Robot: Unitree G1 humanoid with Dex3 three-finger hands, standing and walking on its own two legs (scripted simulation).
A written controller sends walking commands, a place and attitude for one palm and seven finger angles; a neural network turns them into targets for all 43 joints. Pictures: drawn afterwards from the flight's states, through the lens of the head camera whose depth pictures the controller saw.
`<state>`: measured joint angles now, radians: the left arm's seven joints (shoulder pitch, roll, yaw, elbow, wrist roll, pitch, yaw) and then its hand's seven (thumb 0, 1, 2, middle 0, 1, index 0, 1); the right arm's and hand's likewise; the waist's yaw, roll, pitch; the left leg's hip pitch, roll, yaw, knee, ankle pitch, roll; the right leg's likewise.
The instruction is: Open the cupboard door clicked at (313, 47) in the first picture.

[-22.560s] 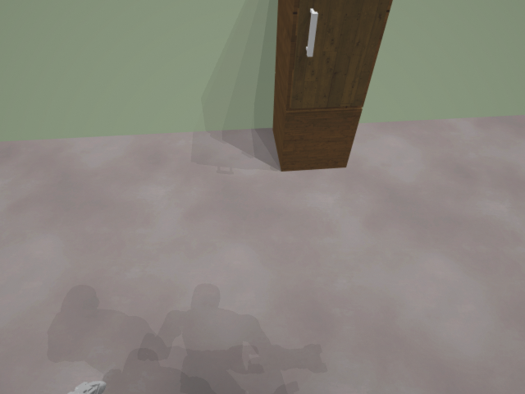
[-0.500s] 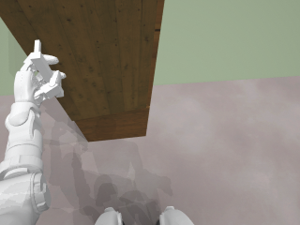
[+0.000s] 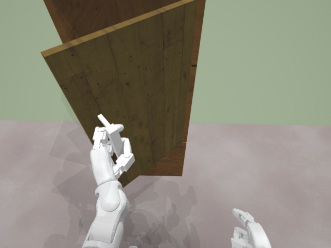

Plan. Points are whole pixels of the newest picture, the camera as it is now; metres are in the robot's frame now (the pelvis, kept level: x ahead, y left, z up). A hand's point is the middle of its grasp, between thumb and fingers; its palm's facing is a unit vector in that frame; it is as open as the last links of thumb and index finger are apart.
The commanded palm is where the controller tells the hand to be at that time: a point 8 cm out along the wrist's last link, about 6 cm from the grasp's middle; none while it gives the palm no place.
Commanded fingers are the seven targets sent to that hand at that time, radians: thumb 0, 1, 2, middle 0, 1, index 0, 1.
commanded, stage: pull the door open along its arc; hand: left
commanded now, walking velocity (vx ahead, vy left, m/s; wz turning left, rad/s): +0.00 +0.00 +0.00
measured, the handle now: (113, 141) +0.36 +0.15 +0.05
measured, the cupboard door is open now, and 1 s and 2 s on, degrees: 42 53 55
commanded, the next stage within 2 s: open thumb and fingers to let go in 0.18 s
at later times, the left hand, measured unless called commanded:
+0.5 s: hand (149, 166) +0.29 +0.05 +0.06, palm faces +0.40 -0.92 -0.03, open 6.8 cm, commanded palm +0.24 +0.10 +0.05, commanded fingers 0.00 0.06 0.54 -0.34 -1.26 -0.34 -1.26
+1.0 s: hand (143, 171) +0.28 +0.06 +0.06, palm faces +0.37 -0.93 +0.01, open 14.6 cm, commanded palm +0.24 +0.11 +0.05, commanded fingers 0.00 -0.50 0.30 -0.17 -0.45 -0.17 -0.45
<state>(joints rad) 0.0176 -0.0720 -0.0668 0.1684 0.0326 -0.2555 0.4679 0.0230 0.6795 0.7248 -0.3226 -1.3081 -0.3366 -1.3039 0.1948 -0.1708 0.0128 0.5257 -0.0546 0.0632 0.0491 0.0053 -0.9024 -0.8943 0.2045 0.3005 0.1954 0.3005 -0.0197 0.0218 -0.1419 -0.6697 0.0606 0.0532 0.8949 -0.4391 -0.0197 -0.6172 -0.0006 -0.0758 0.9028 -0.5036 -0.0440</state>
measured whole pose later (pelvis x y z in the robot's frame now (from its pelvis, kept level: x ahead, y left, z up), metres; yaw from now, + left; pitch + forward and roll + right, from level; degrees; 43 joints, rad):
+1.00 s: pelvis -0.02 -0.01 -0.01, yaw +0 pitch +11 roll +1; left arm 0.06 -0.11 -0.17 0.18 0.08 -0.29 0.56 -0.01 -0.47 0.32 -0.25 -0.89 -0.25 -0.89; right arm 0.21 -0.19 -0.01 0.59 -0.07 0.00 -0.01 0.01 -0.90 -0.89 0.20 0.30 0.19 0.30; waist -0.01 0.04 -0.14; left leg -0.70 0.03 -0.03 0.93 -0.42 -0.05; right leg -0.66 0.00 -0.09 0.97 -0.51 -0.07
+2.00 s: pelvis -0.02 +0.01 -0.02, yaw -1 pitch +11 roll +0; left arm 0.43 0.06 -0.21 -0.20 -0.02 -0.30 0.07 -0.01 -0.50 0.30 -0.15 -0.30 -0.15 -0.30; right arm 0.25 -0.21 0.03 0.41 -0.01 -0.05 0.01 0.01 -0.90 -0.89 0.21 0.30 0.20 0.30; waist 0.00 0.04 -0.12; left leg -0.74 0.02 -0.01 1.02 -0.48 -0.02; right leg -0.68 -0.01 -0.06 1.02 -0.54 -0.03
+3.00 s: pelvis -0.01 +0.02 +0.00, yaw +0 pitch +7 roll -2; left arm 0.61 0.23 0.09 -0.41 -0.26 -0.19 -0.17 -0.01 -0.48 0.31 -0.15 -0.30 -0.15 -0.30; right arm 0.28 -0.23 0.04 0.44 0.04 -0.13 -0.07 0.01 -0.90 -0.89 0.21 0.30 0.20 0.30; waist 0.02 0.06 -0.13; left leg -0.62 0.02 -0.04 0.95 -0.46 -0.01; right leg -0.53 0.01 -0.08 0.90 -0.50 -0.02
